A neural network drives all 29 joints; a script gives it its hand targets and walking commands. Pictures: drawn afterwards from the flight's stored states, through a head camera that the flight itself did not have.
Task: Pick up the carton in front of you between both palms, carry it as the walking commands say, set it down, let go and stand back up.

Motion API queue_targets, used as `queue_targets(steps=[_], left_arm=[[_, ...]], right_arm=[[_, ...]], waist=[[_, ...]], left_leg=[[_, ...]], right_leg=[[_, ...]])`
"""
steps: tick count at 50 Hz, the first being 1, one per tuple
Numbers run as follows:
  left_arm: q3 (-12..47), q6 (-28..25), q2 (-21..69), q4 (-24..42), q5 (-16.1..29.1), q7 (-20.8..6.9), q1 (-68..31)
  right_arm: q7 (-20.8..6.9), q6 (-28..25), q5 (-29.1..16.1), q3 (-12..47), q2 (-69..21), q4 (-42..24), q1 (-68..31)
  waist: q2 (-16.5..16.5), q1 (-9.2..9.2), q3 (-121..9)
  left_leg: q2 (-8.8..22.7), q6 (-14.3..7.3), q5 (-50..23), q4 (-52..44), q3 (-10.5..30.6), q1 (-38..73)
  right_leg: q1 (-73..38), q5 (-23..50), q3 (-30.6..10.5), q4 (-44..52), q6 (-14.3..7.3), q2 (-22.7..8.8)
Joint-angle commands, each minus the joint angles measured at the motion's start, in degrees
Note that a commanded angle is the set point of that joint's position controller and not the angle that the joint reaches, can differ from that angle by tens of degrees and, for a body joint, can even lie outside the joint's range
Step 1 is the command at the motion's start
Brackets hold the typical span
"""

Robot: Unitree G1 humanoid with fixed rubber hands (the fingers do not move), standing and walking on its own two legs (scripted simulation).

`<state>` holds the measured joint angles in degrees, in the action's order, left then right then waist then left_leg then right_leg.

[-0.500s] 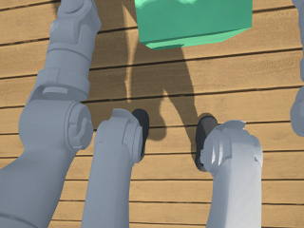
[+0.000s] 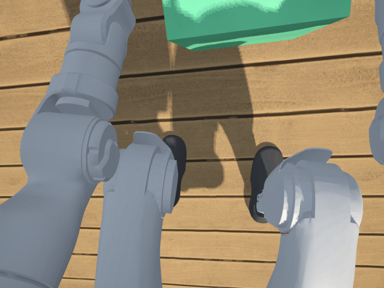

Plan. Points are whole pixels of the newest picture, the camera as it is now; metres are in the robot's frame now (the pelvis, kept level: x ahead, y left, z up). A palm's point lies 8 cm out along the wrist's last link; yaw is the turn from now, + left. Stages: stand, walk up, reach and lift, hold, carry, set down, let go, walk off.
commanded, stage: reach and lift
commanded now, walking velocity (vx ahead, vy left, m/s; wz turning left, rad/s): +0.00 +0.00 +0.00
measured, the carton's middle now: out of the picture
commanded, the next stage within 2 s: none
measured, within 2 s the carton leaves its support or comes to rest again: leaves its support in 0.60 s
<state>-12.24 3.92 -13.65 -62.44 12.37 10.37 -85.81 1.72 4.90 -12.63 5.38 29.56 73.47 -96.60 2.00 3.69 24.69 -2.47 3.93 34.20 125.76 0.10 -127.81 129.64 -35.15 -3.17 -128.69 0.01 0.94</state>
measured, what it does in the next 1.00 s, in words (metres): rises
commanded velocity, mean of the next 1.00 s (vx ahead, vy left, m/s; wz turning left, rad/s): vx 0.00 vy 0.00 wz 0.00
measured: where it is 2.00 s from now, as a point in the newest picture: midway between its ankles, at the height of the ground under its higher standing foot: (213, 189)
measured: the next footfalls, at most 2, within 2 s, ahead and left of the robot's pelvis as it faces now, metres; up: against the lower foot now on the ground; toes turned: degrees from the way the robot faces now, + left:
none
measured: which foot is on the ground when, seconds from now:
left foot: down 0.00-1.00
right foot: down 0.00-1.00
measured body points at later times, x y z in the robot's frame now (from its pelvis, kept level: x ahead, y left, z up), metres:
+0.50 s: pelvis +0.00 +0.00 +0.00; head +0.37 -0.04 +0.23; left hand +0.56 +0.14 -0.17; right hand +0.59 -0.17 -0.18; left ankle +0.11 +0.13 -0.33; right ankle +0.10 -0.12 -0.33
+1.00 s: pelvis -0.02 +0.01 +0.08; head +0.27 -0.03 +0.42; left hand +0.52 +0.12 +0.00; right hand +0.53 -0.18 +0.01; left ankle +0.11 +0.14 -0.33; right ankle +0.10 -0.12 -0.33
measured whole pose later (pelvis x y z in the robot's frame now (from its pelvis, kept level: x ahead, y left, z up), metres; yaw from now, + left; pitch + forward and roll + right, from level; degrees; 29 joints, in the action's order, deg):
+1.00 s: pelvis -0.02 +0.01 +0.08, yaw -4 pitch +42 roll +3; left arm -34.7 21.7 2.3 -41.6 -13.1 6.1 -67.7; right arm 0.3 21.5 13.2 -21.9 10.0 54.4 -75.6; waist 0.2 2.1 -3.0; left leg -3.2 3.8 29.4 108.7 2.3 -121.7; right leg 123.7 -27.7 -4.5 -109.3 2.2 4.5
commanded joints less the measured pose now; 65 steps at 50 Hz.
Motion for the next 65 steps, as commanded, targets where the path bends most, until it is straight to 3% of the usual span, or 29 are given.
queue_targets(steps=[1,7,11,13,14,17,20,22,27,32,34,36,39,43,46,49,53,58,65], left_arm=[[-1.6,-1.0,-5.8,4.9,-1.3,-0.2,-12.1],[-1.7,-0.8,-4.5,5.1,-1.9,-0.4,-15.3],[-1.1,-0.4,0.9,5.3,-2.5,-1.1,-19.1],[-2.8,0.3,5.2,5.4,-5.3,-2.0,-20.0],[-1.1,0.9,13.5,7.0,-6.1,-3.8,-23.3],[2.0,3.6,39.4,8.5,-8.1,-11.1,-30.8],[2.4,5.8,48.9,10.7,-9.3,-16.0,-30.5],[3.1,6.7,52.0,12.2,-8.8,-17.6,-30.2],[8.5,7.7,58.9,17.3,-3.9,-18.5,-31.7],[16.2,9.2,63.9,28.7,1.4,-17.4,-35.0],[19.0,10.4,65.3,33.3,1.7,-17.0,-36.7],[20.6,11.2,65.2,37.8,0.7,-16.6,-38.4],[20.7,12.7,66.2,37.2,-1.7,-16.8,-35.6],[11.1,14.6,66.0,26.8,-11.0,-17.6,-28.4],[3.7,16.0,65.0,21.8,-17.2,-18.1,-25.7],[2.0,16.3,65.4,21.3,-19.3,-18.5,-25.8],[4.7,16.6,68.4,23.3,-18.3,-19.7,-26.7],[12.7,18.1,73.8,28.0,-14.0,-21.2,-26.0],[20.2,19.9,77.2,32.0,-10.7,-22.0,-17.2]], right_arm=[[-0.1,-0.8,1.0,-1.6,4.5,-4.1,-14.8],[-0.3,-0.7,0.6,-0.3,2.3,-5.7,-18.4],[-0.9,-0.2,0.8,0.9,-3.7,-6.1,-21.5],[-2.4,0.6,1.5,1.1,-10.1,-5.7,-22.5],[-4.4,1.1,1.4,2.4,-19.5,-6.9,-24.6],[-11.6,3.2,4.2,3.2,-45.3,-7.0,-25.7],[-15.5,4.8,5.9,0.1,-56.2,-9.3,-21.4],[-16.6,5.5,6.4,-0.9,-59.5,-11.2,-19.6],[-16.4,6.2,3.6,2.7,-65.7,-20.1,-21.3],[-13.5,7.6,0.5,9.0,-72.5,-35.8,-25.8],[-12.3,9.1,0.9,10.1,-76.0,-40.1,-25.0],[-11.5,10.6,2.3,9.9,-78.2,-41.7,-22.3],[-11.8,12.9,6.0,6.8,-81.1,-36.5,-15.4],[-13.8,14.8,12.7,-1.7,-82.9,-24.7,-9.7],[-15.2,15.8,16.9,-7.8,-81.8,-19.1,-8.9],[-15.8,15.8,19.0,-10.9,-81.4,-17.9,-8.9],[-15.8,15.6,19.7,-11.7,-82.1,-20.0,-8.7],[-15.6,16.6,17.7,-6.9,-85.6,-26.4,-8.2],[-15.8,18.6,13.3,1.8,-91.9,-33.7,-1.7]], waist=[[-7.2,1.4,-70.7],[-7.7,1.79,-69.0],[-8.0,1.57,-68.2],[-8.5,2.75,-66.9],[-8.7,3.36,-66.5],[-8.9,2.04,-61.3],[-7.8,0.86,-59.9],[-7.1,0.17,-61.2],[-6.7,-0.04,-76.0],[-10.1,-0.87,-107.0],[-10.6,-1.58,-116.0],[-10.2,-2.25,-118.8],[-8.3,-2.53,-108.9],[-7.9,0.13,-86.8],[-8.0,1.78,-79.3],[-7.6,1.52,-80.3],[-5.9,-0.63,-86.5],[-3.6,-3.17,-98.6],[-4.0,-2.46,-103.7]], left_leg=[[-0.7,-0.2,-24.3,-8.1,-4.9,32.2],[-0.9,-0.2,-21.2,-9.0,-4.8,32.0],[-1.8,-0.6,-19.7,-9.1,-5.0,33.1],[-2.3,-1.0,-19.1,-8.9,-5.4,34.7],[-2.8,-1.4,-19.1,-8.8,-5.5,35.4],[-4.2,-1.6,-17.4,-7.7,-5.8,32.6],[-4.8,-2.1,-17.8,-6.8,-6.4,29.7],[-5.0,-2.5,-19.5,-6.3,-6.6,29.5],[-5.4,-2.6,-27.4,-5.4,-7.0,31.9],[-5.9,-1.4,-34.9,-7.2,-7.8,33.2],[-6.6,-0.9,-35.2,-9.0,-8.1,32.2],[-7.0,-1.0,-33.4,-10.8,-8.0,33.7],[-7.3,-0.8,-28.5,-14.8,-7.3,33.6],[-7.1,-2.0,-14.0,-21.4,-6.6,30.8],[-7.0,-2.8,-8.5,-25.7,-6.4,30.6],[-7.0,-3.0,-7.9,-28.6,-6.3,32.8],[-7.2,-2.5,-9.5,-31.2,-6.3,36.5],[-7.6,-1.6,-14.2,-33.9,-6.5,43.6],[-7.8,-1.3,-20.9,-38.2,-5.8,51.1]], right_leg=[[-35.5,22.4,1.7,10.9,0.7,-0.2],[-35.3,18.6,1.6,12.0,0.6,-0.1],[-36.4,17.1,1.8,12.4,0.5,0.6],[-35.9,16.1,2.1,12.5,0.8,1.3],[-35.8,15.9,2.3,12.5,0.9,2.0],[-32.7,16.3,2.8,11.6,0.2,3.5],[-29.8,17.0,3.9,11.3,-0.5,4.4],[-28.9,18.6,4.4,11.1,-0.9,4.6],[-36.1,27.9,4.6,10.2,-1.0,5.0],[-60.4,45.5,4.4,9.8,-0.5,5.4],[-66.6,49.0,5.0,10.5,0.0,6.1],[-66.3,45.8,5.6,12.8,0.5,6.7],[-57.2,36.6,6.4,17.2,0.7,7.4],[-38.4,15.6,7.0,24.8,0.9,7.5],[-33.8,7.5,7.0,29.2,0.3,7.7],[-34.8,6.8,7.1,32.1,0.1,8.1],[-39.8,9.2,7.5,34.9,-0.1,8.3],[-49.3,15.6,8.0,37.5,0.0,8.5],[-59.2,23.2,7.2,41.4,0.9,8.8]])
